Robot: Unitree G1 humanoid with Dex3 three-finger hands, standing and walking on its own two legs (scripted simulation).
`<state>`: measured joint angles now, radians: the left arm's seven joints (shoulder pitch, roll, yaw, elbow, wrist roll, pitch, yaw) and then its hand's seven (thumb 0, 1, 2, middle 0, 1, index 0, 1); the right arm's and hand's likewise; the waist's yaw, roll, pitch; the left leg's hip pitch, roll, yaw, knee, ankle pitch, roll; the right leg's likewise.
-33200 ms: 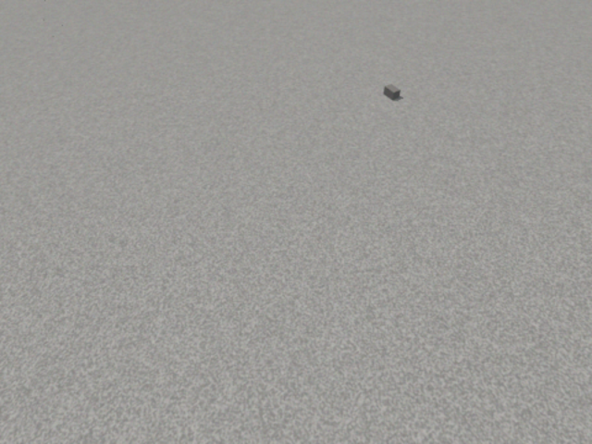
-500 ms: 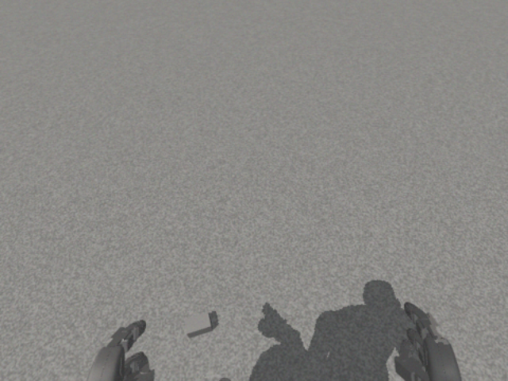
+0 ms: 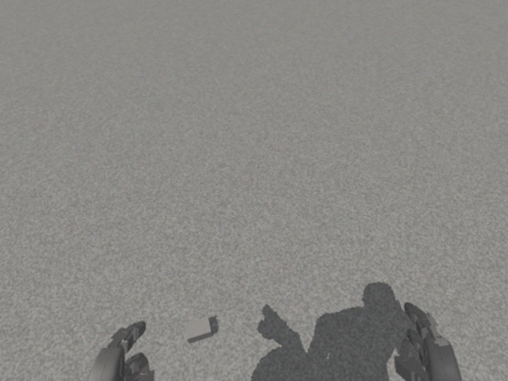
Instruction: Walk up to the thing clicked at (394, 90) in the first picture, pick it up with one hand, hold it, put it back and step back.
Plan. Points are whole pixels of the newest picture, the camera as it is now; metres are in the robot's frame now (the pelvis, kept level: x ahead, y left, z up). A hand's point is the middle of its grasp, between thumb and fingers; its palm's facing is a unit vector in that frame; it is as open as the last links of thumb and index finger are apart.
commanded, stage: home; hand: left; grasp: from above
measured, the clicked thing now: (198, 330) +0.42 +0.23 -0.69
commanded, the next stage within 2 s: stand in 0.60 s
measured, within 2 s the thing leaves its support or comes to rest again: neither
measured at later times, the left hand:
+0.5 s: hand out of the picture +0.15 +0.18 -0.05, palm faces +0.04 -0.98 -0.21, open 7.4 cm
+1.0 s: hand out of the picture +0.10 +0.24 -0.11, palm faces +0.02 -0.94 -0.34, open 7.4 cm
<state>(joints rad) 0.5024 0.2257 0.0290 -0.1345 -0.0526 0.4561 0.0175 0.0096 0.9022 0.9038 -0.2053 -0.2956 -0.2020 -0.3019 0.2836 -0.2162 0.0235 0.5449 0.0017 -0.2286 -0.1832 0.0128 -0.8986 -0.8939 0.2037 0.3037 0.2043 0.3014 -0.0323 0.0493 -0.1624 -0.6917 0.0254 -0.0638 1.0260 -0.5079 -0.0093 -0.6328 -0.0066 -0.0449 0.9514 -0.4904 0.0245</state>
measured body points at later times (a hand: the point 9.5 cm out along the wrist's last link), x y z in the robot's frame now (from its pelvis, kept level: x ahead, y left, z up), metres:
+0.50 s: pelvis -0.01 +0.00 +0.00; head +0.01 +0.00 +0.45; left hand +0.15 +0.23 -0.03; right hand +0.15 -0.24 -0.06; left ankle +0.00 +0.12 -0.68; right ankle -0.01 -0.14 -0.68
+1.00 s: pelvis -0.02 +0.00 +0.03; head +0.00 +0.01 +0.48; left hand +0.09 +0.29 -0.08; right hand +0.09 -0.28 -0.09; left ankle +0.00 +0.12 -0.68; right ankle -0.01 -0.14 -0.68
